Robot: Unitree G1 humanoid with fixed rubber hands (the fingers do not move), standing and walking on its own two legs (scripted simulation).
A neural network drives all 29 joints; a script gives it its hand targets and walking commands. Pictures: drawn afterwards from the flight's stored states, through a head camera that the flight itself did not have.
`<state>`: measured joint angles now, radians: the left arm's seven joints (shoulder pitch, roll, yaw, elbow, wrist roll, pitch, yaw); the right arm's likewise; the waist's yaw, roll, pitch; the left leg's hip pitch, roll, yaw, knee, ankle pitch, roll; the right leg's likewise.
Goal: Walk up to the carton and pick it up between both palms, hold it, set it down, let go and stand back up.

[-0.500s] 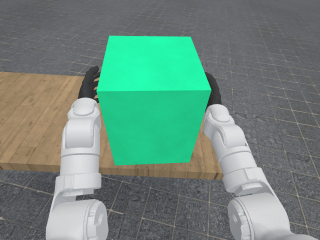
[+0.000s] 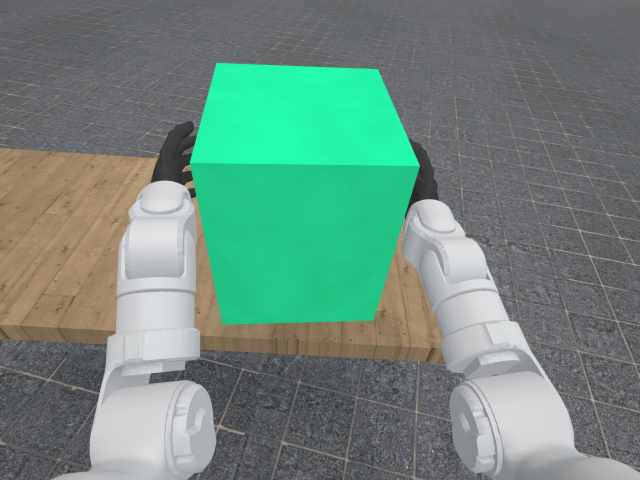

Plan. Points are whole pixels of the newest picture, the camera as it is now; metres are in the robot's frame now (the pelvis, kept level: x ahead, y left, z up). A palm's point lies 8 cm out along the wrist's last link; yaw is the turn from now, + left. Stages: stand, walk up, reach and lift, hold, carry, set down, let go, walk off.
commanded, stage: hold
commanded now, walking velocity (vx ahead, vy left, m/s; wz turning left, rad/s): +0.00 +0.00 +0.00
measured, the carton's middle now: (299, 198) +0.42 -0.01 +0.18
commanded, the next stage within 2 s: none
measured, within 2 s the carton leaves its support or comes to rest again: neither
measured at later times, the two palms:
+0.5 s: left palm (159, 185) +0.37 +0.14 +0.23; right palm (420, 191) +0.37 -0.15 +0.22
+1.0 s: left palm (156, 184) +0.37 +0.14 +0.23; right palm (418, 186) +0.37 -0.15 +0.22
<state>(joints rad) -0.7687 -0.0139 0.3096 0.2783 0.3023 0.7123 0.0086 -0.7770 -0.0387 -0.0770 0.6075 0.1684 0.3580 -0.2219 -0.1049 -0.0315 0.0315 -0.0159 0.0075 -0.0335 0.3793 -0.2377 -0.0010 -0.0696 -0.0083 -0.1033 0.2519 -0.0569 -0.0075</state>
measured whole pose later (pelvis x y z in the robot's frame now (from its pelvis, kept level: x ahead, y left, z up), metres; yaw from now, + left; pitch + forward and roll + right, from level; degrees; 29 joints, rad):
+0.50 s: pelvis -0.01 -0.01 +0.00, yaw +0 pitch -8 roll -1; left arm -0.78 -0.01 0.35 0.20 0.30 0.79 -0.02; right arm -0.81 -0.04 -0.05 0.54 0.19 0.45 -0.25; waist -0.08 -0.03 0.02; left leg -0.01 0.01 -0.04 0.36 -0.22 -0.01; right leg -0.08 0.00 -0.10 0.26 -0.05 -0.02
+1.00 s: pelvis +0.00 -0.01 +0.00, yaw +0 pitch -9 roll -1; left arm -0.73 -0.02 0.34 0.12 0.33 0.82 -0.05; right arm -0.78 -0.05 -0.01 0.45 0.24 0.50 -0.29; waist -0.09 -0.01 0.04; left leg 0.03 0.02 -0.04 0.37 -0.25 -0.01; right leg -0.04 0.00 -0.11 0.26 -0.08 -0.02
